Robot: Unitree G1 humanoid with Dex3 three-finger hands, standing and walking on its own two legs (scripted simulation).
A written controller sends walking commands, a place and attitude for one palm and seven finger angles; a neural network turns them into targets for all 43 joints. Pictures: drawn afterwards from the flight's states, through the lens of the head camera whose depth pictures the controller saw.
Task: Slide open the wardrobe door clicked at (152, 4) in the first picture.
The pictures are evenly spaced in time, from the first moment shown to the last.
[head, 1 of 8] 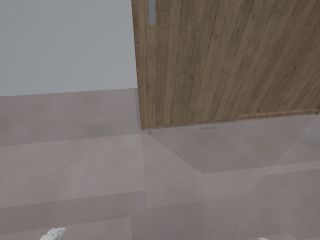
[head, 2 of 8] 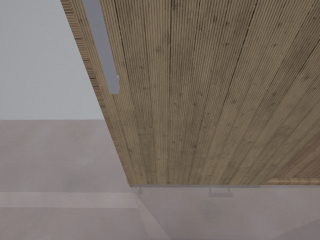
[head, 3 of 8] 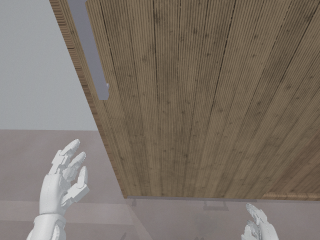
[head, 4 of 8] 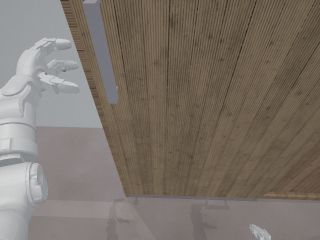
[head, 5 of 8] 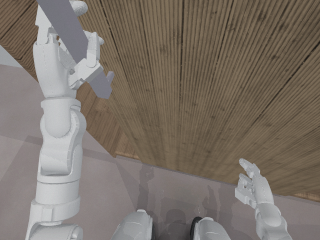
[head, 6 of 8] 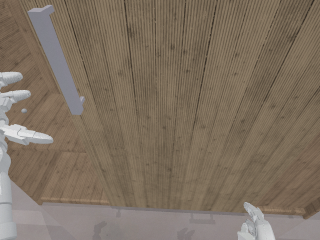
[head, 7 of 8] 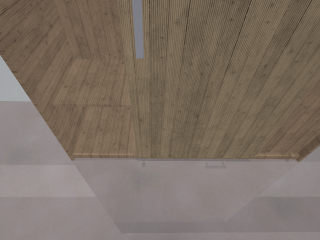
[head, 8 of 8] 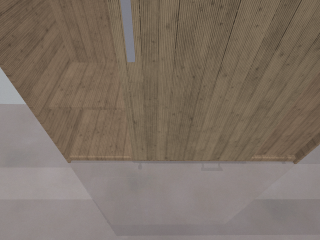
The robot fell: no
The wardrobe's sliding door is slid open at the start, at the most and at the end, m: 0.00 0.45 0.44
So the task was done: yes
